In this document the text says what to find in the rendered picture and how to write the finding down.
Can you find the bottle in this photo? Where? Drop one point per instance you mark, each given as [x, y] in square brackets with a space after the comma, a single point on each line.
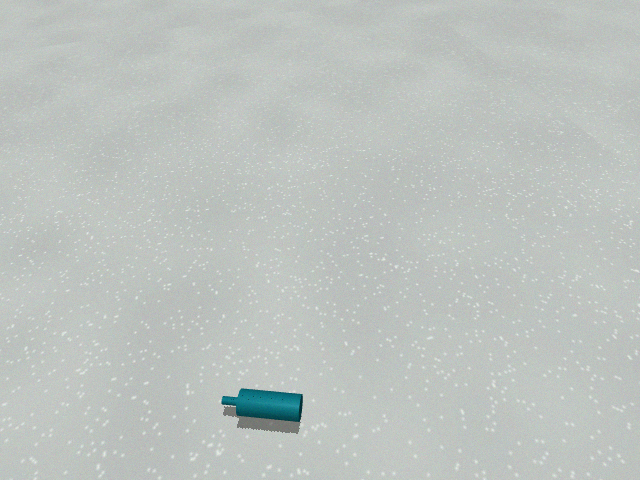
[266, 404]

